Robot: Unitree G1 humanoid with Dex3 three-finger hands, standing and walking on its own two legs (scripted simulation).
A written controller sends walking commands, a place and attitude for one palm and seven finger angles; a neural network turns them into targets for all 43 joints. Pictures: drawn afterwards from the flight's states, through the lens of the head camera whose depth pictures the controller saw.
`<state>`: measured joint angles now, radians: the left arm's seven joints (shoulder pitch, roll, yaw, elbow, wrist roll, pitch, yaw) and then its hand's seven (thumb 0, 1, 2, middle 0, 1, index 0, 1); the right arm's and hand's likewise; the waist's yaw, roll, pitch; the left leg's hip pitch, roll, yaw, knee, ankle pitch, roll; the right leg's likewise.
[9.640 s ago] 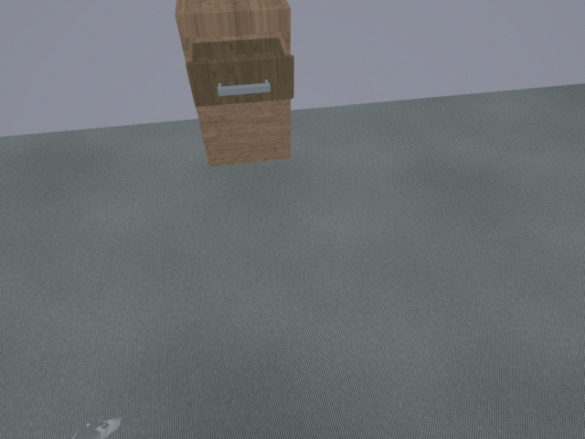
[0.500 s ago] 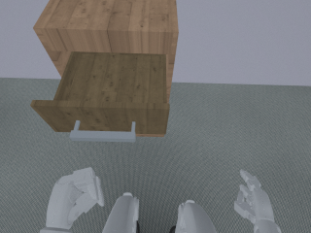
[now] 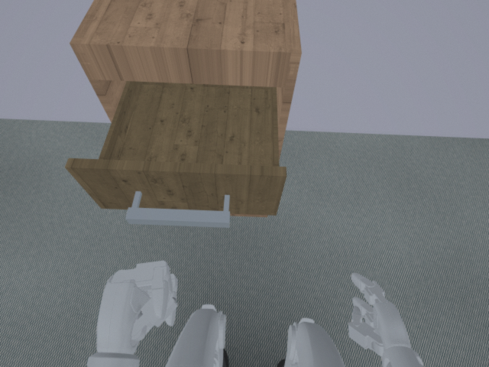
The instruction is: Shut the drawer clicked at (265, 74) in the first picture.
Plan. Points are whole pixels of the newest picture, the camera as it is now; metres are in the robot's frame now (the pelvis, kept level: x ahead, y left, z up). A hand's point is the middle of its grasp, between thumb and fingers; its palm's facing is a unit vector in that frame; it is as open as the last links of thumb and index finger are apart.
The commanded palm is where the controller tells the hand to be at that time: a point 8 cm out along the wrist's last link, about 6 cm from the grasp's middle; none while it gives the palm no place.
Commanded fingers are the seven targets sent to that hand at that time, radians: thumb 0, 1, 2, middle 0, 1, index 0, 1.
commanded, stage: raise the hand and make a fist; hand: left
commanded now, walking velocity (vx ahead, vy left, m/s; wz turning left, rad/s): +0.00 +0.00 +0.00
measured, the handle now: (180, 207) +0.39 +0.16 -0.06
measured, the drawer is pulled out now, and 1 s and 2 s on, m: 0.22 0.22 0.22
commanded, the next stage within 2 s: bring the fist close to the handle in 0.20 s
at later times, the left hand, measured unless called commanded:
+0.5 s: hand (183, 304) +0.21 +0.11 +0.02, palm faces +0.02 -1.00 -0.01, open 3.2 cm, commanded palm +0.19 +0.17 +0.02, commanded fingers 0.00 0.90 0.90 -1.40 -1.60 -1.40 -1.60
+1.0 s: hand (186, 277) +0.26 +0.12 -0.02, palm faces +0.02 -1.00 -0.02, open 3.3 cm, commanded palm +0.24 +0.17 -0.03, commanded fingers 0.00 0.90 0.90 -1.40 -1.60 -1.40 -1.60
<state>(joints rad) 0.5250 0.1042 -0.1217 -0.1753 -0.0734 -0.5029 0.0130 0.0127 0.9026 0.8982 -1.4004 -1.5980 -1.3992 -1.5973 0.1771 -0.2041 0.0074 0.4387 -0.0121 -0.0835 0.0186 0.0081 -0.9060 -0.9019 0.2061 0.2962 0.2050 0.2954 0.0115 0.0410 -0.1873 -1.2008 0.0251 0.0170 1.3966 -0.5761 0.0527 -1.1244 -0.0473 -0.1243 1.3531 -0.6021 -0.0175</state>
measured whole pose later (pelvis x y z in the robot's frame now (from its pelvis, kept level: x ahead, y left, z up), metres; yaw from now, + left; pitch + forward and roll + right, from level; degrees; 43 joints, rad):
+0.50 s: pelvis +0.01 -0.02 -0.01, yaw +0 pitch +24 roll -2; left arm 0.54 0.12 -0.08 -0.09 -0.09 -0.55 -0.04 0.01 0.90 0.90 -1.40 -1.60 -1.40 -1.60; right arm 0.14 -0.20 -0.01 0.45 -0.01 -0.08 0.00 0.01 -0.91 -0.90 0.21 0.30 0.20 0.30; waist 0.00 0.02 -0.20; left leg -1.23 0.04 0.00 1.42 -0.60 0.02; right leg -1.16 -0.03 -0.14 1.39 -0.64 -0.05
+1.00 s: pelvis +0.00 -0.02 -0.04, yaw -1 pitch +27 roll -3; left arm 0.28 0.15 0.00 0.08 -0.14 -0.58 -0.05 0.01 0.90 0.90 -1.40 -1.60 -1.40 -1.60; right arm 0.14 -0.23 -0.01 0.53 -0.02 -0.09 0.01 0.01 -0.91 -0.90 0.20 0.30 0.20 0.30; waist -0.02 0.03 -0.22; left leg -1.41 0.05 -0.01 1.55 -0.62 0.02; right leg -1.34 -0.03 -0.14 1.51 -0.66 -0.06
